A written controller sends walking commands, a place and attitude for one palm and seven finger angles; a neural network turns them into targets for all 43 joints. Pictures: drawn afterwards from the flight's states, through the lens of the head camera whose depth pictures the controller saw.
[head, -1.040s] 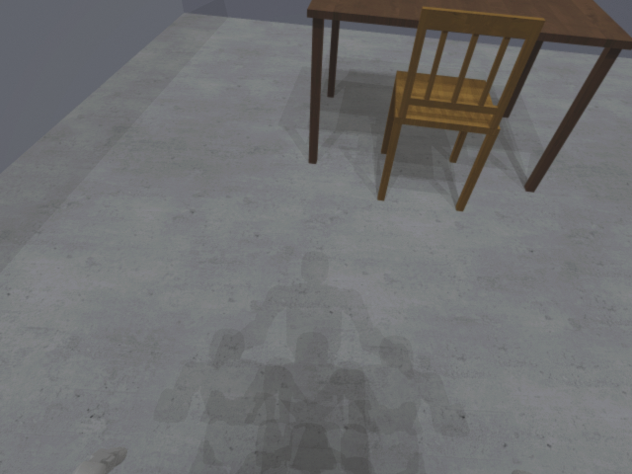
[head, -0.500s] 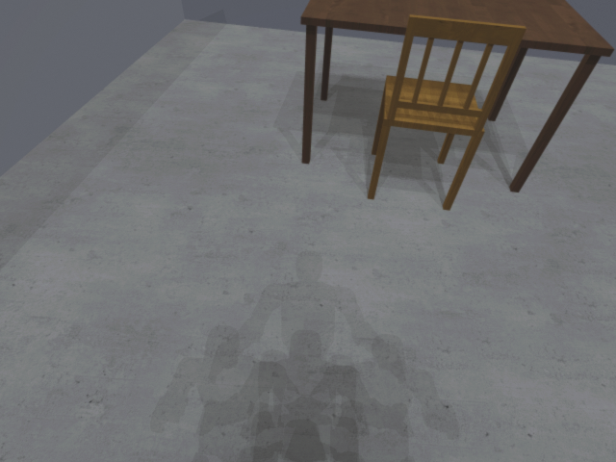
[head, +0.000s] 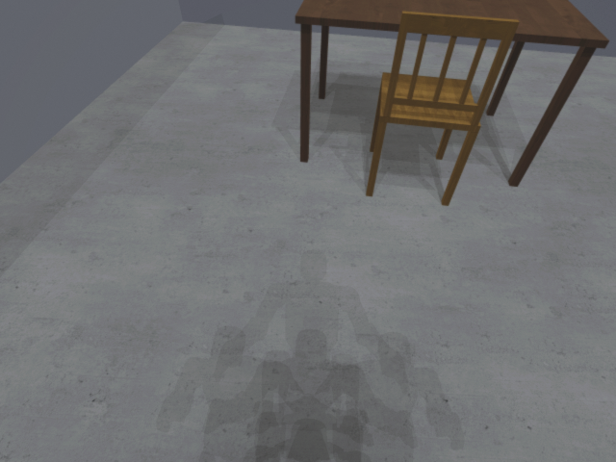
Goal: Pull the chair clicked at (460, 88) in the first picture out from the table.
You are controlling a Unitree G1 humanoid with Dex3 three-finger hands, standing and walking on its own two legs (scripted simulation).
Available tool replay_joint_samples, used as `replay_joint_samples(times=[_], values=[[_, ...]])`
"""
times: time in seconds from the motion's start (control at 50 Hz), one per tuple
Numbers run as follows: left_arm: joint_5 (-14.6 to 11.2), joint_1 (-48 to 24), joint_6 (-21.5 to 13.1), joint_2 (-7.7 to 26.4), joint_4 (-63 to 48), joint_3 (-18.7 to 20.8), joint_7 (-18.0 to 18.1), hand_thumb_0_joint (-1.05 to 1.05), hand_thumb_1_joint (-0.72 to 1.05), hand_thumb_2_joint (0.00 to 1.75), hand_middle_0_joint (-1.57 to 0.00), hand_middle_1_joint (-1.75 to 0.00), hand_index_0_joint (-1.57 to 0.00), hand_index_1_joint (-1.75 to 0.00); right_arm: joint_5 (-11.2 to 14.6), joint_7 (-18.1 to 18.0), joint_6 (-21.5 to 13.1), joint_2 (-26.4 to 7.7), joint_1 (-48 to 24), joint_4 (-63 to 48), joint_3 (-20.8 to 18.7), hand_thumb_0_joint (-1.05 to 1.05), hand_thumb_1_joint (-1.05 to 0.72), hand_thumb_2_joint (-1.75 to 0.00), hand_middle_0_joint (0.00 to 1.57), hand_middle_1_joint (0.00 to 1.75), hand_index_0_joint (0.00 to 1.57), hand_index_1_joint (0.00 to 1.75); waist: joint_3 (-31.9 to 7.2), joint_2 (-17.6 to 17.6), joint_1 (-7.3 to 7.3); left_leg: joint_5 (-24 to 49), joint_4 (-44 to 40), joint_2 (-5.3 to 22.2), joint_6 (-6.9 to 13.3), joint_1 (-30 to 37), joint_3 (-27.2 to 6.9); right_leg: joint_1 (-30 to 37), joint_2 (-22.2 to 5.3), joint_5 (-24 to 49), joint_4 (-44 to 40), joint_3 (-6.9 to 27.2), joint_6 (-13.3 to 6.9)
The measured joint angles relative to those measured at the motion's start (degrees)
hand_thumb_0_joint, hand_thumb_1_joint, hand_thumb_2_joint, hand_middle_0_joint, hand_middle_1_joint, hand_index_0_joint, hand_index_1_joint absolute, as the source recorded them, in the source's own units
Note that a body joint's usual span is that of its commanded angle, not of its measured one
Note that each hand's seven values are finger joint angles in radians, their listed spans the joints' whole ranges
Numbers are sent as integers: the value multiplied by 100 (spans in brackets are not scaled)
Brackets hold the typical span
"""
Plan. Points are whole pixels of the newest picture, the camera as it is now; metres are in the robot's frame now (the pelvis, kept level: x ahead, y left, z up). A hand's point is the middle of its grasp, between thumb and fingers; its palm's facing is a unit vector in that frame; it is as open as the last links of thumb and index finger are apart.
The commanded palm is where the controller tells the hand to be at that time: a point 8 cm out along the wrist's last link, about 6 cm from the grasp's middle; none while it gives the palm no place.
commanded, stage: look at it before walking up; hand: left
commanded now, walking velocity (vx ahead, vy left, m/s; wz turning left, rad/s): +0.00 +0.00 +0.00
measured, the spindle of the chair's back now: (444, 69) +1.44 -0.44 -0.12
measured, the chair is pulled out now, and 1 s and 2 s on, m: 0.00 0.00 0.00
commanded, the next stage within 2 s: walk to a spot facing it in 0.40 s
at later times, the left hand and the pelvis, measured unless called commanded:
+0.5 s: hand out of the picture +0.08 +0.24 -0.16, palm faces -0.03 -0.94 -0.33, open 7.4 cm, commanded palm none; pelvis +0.01 -0.01 +0.00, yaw +0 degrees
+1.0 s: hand out of the picture +0.07 +0.16 -0.18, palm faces -0.15 -0.95 -0.26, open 7.3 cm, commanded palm none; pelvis +0.00 -0.04 -0.02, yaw -13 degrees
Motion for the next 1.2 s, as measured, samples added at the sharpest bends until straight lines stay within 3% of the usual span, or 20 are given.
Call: replay_joint_samples(times=[0.54,0.64,0.78,0.86,0.92,0.96,1.02,1.12,1.2], values=[[-3,-25,-32,15,43,18,2,0,91,90,-20,-30,-20,-30,5,-26,-7,-19,-112,4,10,1,-91,-90,20,30,21,30,32,13,27,-23,-128,95,-85,106,-7,92,94,-18,-119,-9,-82],[-5,58,89,-35,-84,80,51,0,91,90,-20,-30,-20,-30,-8,-104,41,59,-133,-143,-37,1,-91,-90,20,30,20,30,32,9,94,-162,90,164,-108,19,160,-73,166,-87,108,154,-89],[26,272,312,-274,-417,160,2,0,91,90,-20,-30,-20,-30,-24,-150,157,419,-18,-581,-123,1,-91,-90,20,30,20,30,180,-96,92,-494,717,270,-119,-291,545,-651,296,-358,964,511,-100],[35,385,389,-429,-604,236,-67,0,91,90,-20,-30,-20,-30,-46,-118,180,572,79,-709,-170,1,-91,-90,20,30,21,30,345,-130,158,-686,1048,374,-152,-325,867,-1095,180,-1136,2061,142,-8],[67,619,331,-586,-738,273,-165,0,91,90,-20,-30,-20,-30,-65,-67,243,541,254,-734,-214,1,-91,-90,20,30,21,30,255,91,197,-1081,1622,641,-214,-485,978,-886,147,-1177,1752,-154,-64],[87,755,188,-667,-788,266,-125,0,91,90,-20,-30,-20,-30,-66,-48,342,529,323,-701,-253,1,-91,-90,20,30,21,30,209,201,205,-1770,2854,588,-230,-1009,560,-958,267,-978,1857,-234,-354],[61,1030,57,-771,-784,267,-47,0,91,90,-20,-30,-20,-30,-77,28,353,554,355,-670,-273,1,-91,-90,20,30,20,30,179,172,285,-1383,4020,398,-208,-1637,236,-676,376,-714,1335,-157,-546],[37,1494,-87,-898,-585,243,-63,0,91,90,-20,-30,-20,-30,-98,88,169,553,265,-880,-348,1,-91,-90,20,30,20,30,57,78,252,-298,4148,423,-309,-2262,141,-195,471,-144,170,206,-564],[42,1683,-170,-970,-467,255,-67,0,91,90,-21,-30,-20,-30,-100,73,102,523,182,-998,-402,1,-91,-90,20,30,20,30,-8,111,236,74,3912,511,-386,-2484,2,26,554,-4,-260,441,-549]])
